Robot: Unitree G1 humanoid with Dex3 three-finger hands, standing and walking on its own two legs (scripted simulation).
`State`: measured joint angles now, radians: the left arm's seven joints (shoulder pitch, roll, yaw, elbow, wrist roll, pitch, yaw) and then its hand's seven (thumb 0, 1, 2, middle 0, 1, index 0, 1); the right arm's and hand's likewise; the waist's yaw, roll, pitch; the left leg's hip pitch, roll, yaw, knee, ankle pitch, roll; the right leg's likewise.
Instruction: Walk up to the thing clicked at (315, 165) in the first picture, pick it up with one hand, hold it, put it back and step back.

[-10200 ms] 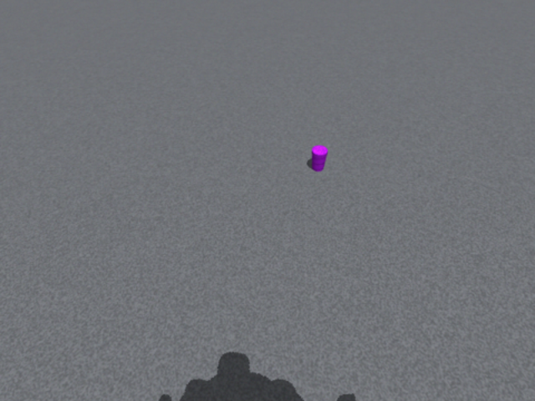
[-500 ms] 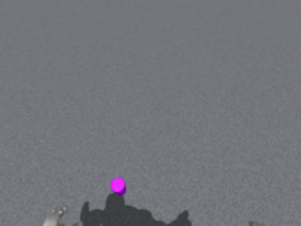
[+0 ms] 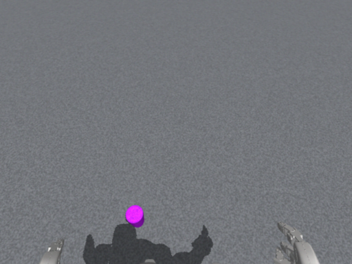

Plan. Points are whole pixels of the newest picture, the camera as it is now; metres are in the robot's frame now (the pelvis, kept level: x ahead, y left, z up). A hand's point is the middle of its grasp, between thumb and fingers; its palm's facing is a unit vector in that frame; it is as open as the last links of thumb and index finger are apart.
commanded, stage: go down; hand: left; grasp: from the side
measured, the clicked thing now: (136, 217) +0.41 +0.21 -0.66
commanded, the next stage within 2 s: none
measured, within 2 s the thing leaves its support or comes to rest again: neither
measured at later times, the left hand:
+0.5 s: hand out of the picture +0.14 +0.26 -0.14, palm faces +0.10 -0.93 -0.35, open 17.0 cm
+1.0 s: hand (69, 233) +0.26 +0.34 -0.24, palm faces +0.17 -0.96 -0.22, open 17.0 cm
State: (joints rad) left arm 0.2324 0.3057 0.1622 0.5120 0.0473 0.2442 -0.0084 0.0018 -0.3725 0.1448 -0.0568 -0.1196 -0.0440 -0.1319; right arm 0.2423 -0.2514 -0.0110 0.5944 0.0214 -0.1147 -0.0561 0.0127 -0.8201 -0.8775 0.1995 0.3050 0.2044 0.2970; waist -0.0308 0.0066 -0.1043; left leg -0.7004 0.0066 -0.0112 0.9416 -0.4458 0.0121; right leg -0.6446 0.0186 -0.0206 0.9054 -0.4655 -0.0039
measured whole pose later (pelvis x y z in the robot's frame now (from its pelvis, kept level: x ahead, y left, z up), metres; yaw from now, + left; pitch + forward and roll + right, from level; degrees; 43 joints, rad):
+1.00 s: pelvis -0.06 +0.00 -0.18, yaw -2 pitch +30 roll -4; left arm -0.22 0.57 0.55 0.82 -0.12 -0.30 -0.37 -0.01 -0.43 0.09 -0.06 -0.08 -0.06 -0.08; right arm 0.13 -0.30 0.02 0.63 -0.01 -0.18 -0.03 0.01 -0.90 -0.90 0.20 0.30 0.20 0.30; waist -0.03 -0.01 -0.19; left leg -1.64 0.02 -0.05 1.75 -0.64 0.01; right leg -1.57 0.03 -0.06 1.72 -0.67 -0.01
